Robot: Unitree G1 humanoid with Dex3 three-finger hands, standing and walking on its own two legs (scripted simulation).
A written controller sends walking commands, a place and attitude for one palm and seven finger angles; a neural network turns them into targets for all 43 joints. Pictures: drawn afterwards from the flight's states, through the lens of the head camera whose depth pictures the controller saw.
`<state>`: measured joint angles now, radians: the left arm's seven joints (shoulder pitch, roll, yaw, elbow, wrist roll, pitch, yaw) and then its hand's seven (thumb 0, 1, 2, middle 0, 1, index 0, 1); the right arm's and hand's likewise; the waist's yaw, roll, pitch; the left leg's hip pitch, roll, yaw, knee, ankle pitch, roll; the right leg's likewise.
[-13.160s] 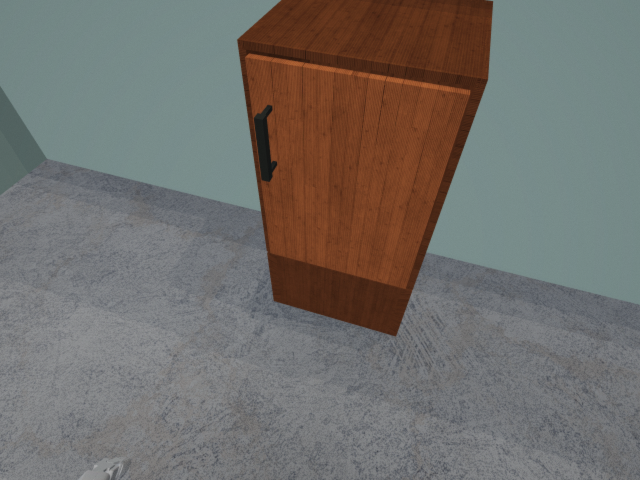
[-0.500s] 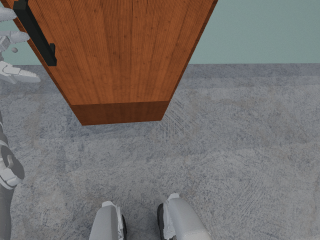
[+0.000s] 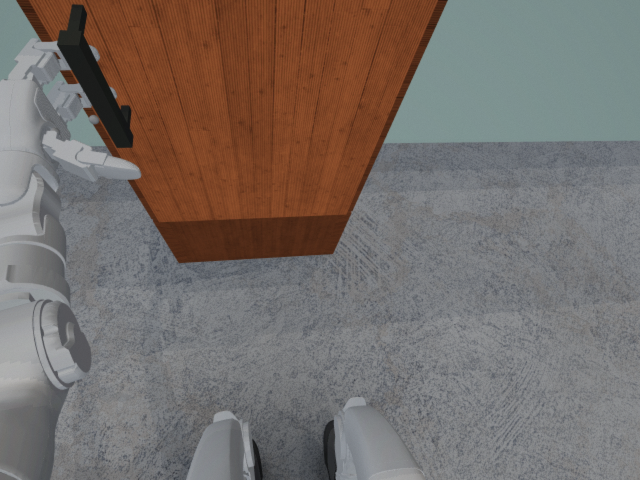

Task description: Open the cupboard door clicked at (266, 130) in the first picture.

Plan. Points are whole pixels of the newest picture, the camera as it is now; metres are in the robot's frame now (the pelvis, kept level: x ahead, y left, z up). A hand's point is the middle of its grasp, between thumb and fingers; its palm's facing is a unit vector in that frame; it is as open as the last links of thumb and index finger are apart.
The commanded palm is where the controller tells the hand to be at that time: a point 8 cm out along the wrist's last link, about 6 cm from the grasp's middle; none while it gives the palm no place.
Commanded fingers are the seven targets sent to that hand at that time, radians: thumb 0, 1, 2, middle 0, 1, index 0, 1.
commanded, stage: slide the fingers in behind the handle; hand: left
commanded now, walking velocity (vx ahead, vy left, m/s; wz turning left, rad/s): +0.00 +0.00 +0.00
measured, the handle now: (103, 85) +0.57 +0.21 +0.06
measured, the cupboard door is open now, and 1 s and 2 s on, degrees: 0 0 6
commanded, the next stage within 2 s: close the thumb around the handle in 0.78 s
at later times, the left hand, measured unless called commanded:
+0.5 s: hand (125, 118) +0.52 +0.18 +0.06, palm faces +0.01 -1.00 -0.01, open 14.0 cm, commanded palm +0.50 +0.22 +0.06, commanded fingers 0.00 -0.50 0.30 -0.30 -1.20 -0.30 -1.20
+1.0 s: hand (124, 119) +0.52 +0.18 +0.06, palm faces +0.02 -1.00 -0.02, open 13.7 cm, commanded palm +0.50 +0.22 +0.06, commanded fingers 0.00 -0.11 0.47 -0.33 -1.24 -0.33 -1.24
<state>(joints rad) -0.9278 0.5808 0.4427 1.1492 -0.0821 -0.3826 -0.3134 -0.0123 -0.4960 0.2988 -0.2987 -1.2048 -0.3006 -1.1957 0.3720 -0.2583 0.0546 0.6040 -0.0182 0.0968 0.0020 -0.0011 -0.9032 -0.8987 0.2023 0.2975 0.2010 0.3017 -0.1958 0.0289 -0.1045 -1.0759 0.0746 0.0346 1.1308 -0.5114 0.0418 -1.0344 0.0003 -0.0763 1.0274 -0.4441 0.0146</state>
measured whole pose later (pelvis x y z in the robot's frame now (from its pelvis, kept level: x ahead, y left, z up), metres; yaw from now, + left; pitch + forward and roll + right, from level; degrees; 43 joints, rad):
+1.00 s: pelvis +0.00 -0.01 +0.00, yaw +1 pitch +26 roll -3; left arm -0.96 0.53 0.41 1.19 -0.07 -0.41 -0.25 -0.01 -0.45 0.32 -0.30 -1.21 -0.30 -1.20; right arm 0.37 -0.26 0.05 0.62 -0.02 0.08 0.00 0.00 -0.90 -0.90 0.20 0.30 0.20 0.30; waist -0.19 0.03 -0.10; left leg -1.08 0.07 0.03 1.14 -0.51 0.03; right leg -1.05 0.00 -0.08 1.06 -0.45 0.00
